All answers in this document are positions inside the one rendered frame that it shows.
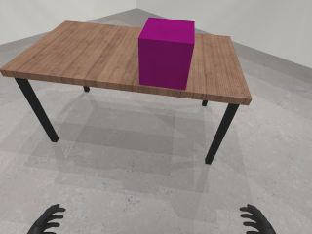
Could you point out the table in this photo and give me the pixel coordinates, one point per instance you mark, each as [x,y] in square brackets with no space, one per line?
[106,56]

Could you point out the robot left hand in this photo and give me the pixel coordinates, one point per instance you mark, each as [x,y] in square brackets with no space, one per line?
[42,223]

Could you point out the carton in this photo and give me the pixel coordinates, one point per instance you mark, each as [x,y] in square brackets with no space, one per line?
[165,49]

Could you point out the robot right hand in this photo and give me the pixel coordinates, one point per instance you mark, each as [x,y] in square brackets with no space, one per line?
[261,223]

